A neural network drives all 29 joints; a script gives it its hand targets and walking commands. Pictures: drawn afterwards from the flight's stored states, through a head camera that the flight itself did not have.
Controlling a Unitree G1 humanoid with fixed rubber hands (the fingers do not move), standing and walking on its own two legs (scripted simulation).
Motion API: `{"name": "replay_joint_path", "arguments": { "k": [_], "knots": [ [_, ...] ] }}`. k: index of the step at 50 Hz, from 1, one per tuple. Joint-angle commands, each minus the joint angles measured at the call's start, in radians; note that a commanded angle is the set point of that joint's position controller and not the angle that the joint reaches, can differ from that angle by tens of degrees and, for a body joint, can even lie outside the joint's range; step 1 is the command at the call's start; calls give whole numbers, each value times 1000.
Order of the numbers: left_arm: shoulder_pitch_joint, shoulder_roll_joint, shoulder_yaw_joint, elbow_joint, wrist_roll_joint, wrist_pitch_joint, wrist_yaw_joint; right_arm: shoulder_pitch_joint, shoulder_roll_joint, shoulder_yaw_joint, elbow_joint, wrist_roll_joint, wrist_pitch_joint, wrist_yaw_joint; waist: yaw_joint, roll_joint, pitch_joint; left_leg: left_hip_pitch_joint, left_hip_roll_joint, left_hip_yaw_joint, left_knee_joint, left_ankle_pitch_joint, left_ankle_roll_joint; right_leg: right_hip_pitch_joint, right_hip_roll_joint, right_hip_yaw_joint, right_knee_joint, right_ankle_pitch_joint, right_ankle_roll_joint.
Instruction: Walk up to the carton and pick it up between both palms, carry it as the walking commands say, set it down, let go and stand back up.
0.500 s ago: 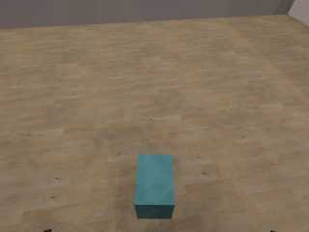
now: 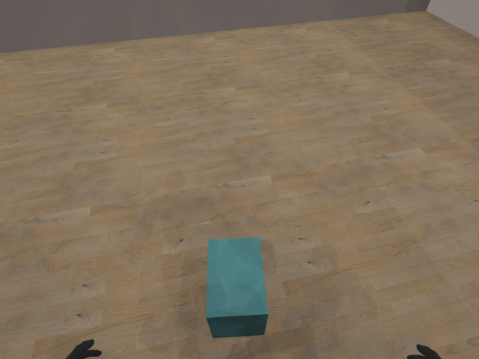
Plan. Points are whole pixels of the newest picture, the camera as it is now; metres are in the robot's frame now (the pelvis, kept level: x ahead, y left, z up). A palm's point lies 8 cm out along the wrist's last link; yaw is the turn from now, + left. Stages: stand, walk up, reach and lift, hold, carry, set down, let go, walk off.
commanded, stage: walk up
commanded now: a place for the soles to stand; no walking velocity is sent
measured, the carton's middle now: (236, 287) +0.50 +0.04 -0.64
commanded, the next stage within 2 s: reach and lift in 0.32 s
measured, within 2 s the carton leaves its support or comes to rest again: neither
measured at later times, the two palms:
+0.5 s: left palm out of the picture +0.15 +0.30 -0.09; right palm (423, 352) +0.17 -0.29 -0.09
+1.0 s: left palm (112, 316) +0.25 +0.28 -0.15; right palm (364, 305) +0.27 -0.23 -0.14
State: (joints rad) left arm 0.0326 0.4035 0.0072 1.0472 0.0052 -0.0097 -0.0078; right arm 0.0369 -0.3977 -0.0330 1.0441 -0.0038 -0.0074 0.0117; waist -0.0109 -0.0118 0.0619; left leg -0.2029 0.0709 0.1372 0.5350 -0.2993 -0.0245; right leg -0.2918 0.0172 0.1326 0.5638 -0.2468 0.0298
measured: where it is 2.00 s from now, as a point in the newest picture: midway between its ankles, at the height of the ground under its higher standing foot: outside the picture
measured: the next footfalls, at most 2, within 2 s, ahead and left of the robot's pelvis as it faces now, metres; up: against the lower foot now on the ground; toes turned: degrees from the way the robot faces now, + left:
none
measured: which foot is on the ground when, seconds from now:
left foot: down 0.00-1.00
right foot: down 0.00-1.00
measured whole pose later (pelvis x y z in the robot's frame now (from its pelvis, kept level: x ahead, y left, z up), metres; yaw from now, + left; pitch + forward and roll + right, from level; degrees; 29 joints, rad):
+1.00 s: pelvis -0.02 +0.00 -0.06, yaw +7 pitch +18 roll +0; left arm -0.29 0.30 0.12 0.63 0.04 0.26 -0.02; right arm -0.22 -0.24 -0.17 0.59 0.03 0.24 -0.01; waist -0.04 0.00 0.02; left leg -0.87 0.01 -0.02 0.99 -0.42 -0.02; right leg -0.89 -0.02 0.03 0.97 -0.39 0.04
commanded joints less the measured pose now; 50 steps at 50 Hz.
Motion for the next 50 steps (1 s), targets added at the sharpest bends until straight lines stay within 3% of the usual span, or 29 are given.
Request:
{"name": "replay_joint_path", "arguments": {
  "k": [1,7,12,13,16,17,18,20,22,23,25,28,30,31,32,33,34,35,37,38,39,41,42,43,44,46,47,48,50],
  "knots": [
    [-50,198,39,-49,4,-9,3,-54,-215,-38,-53,-2,-11,-4,7,-2,-95,51,70,-106,-130,23,70,-10,-85,76,-107,186,-91],
    [-33,192,42,-40,5,-5,4,-54,-208,-38,-49,-6,-13,-3,9,13,-111,69,82,-99,-149,26,75,15,-73,57,-99,209,-85],
    [-25,207,52,-38,9,-3,4,-61,-207,-43,-59,-7,-7,-5,5,-14,-98,91,82,-110,-147,9,79,0,-79,60,-122,193,-86],
    [-18,199,49,-41,3,-4,0,-57,-206,-40,-57,-4,-7,-4,8,7,-102,77,78,-108,-152,-5,74,0,-82,88,-139,174,-84],
    [-27,205,49,-54,6,-7,-1,-43,-199,-41,-58,-4,-6,-3,1,-17,-91,93,62,-100,-143,-17,67,-22,-87,107,-157,151,-95],
    [-180,61,125,-404,11,33,-41,-206,-91,-175,-409,-38,28,-5,26,20,-18,-132,-104,-64,-64,-85,-2,-13,23,-134,-79,-66,-10],
    [-154,76,124,-461,5,67,-54,-195,-97,-162,-538,-34,59,7,24,-10,12,-150,-115,-84,-71,-71,11,-14,30,-151,-72,-86,-5],
    [-94,84,123,-432,44,149,-57,-72,-126,-210,-462,-66,127,39,-6,24,21,-69,-106,-82,-41,-59,-13,-83,22,-197,-87,-88,-33],
    [-50,98,152,-442,89,205,-51,-26,-142,-256,-490,-90,168,37,-47,-10,2,-4,-125,-58,-16,-54,-29,-144,16,-206,-92,-100,-41],
    [-38,88,170,-449,100,215,-50,-13,-135,-248,-511,-93,183,39,-42,-45,-20,-38,-128,-62,-31,-41,-20,-79,38,-213,-66,-70,-18],
    [-32,53,164,-488,90,227,-50,19,-92,-228,-511,-79,199,43,-42,-32,-134,-40,-121,-84,-27,7,4,0,51,-210,-17,10,3],
    [-86,34,156,-530,76,207,-43,18,-43,-215,-492,-59,193,41,-50,14,-177,-74,-119,-90,53,88,3,-35,40,-189,55,97,-1],
    [-154,55,169,-541,66,201,-37,-90,-62,-229,-521,-63,184,30,-49,-29,-212,-132,-115,-100,117,108,0,-80,32,-173,109,120,2],
    [-196,58,167,-560,72,207,-33,-108,-64,-249,-522,-60,191,22,-65,21,-222,-160,-117,-99,143,118,-4,-127,29,-174,127,128,1],
    [-166,55,166,-546,63,203,-31,-98,-54,-230,-515,-48,190,23,-52,17,-249,-142,-116,-110,169,147,-1,-134,35,-183,163,155,0],
    [-193,41,152,-557,56,202,-24,-135,-45,-227,-529,-33,188,22,-34,57,-298,-164,-119,-113,192,177,-8,-150,34,-181,182,182,-2],
    [-223,55,153,-571,60,204,-16,-120,-52,-234,-507,-32,188,18,-44,63,-327,-170,-123,-115,220,202,-7,-167,34,-180,200,213,-4],
    [-224,42,146,-571,43,207,-18,-134,-66,-237,-527,-35,191,12,-58,35,-366,-192,-123,-120,246,261,-11,-165,37,-174,219,277,-1],
    [-216,34,141,-532,43,211,-16,-159,-33,-195,-552,-7,188,7,-19,34,-394,-239,-132,-113,278,327,-1,-194,37,-173,255,341,8],
    [-223,59,149,-520,46,220,-13,-178,-41,-211,-569,-16,191,-1,-31,-20,-422,-273,-131,-118,290,320,1,-196,42,-175,270,357,20],
    [-262,60,149,-551,48,218,-12,-174,-50,-214,-571,-20,199,-11,-41,15,-438,-314,-137,-111,298,321,-6,-168,44,-161,279,385,13],
    [-257,64,169,-511,56,238,-10,-189,10,-162,-516,12,224,-16,8,29,-422,-393,-141,-104,311,282,-4,-194,29,-154,297,326,17],
    [-307,42,136,-546,45,235,-12,-207,18,-163,-531,24,221,-12,-21,46,-452,-354,-134,-119,313,283,1,-246,37,-159,288,313,12],
    [-271,11,123,-491,22,252,-13,-208,1,-168,-537,13,230,-19,-39,-23,-473,-358,-136,-115,321,317,1,-257,37,-172,283,341,17],
    [-274,42,147,-502,46,247,-13,-205,-15,-175,-544,10,231,-24,-16,41,-492,-364,-138,-108,342,290,-5,-250,32,-152,303,329,7],
    [-407,20,129,-548,22,241,-7,-285,-12,-183,-544,15,223,-28,-52,23,-514,-376,-122,-124,345,262,-6,-316,37,-171,309,281,13],
    [-423,40,154,-517,35,240,-6,-337,-16,-199,-581,15,218,-32,-40,-10,-513,-409,-126,-124,350,245,4,-331,40,-165,313,264,19],
    [-484,52,162,-539,41,243,-4,-370,-11,-194,-565,32,226,-30,-35,51,-528,-429,-124,-119,360,241,-2,-345,33,-160,322,259,18],
    [-568,47,154,-514,31,265,1,-459,-5,-184,-551,43,243,-30,-32,29,-538,-455,-118,-120,346,119,-6,-396,31,-177,323,128,20]
  ]
}}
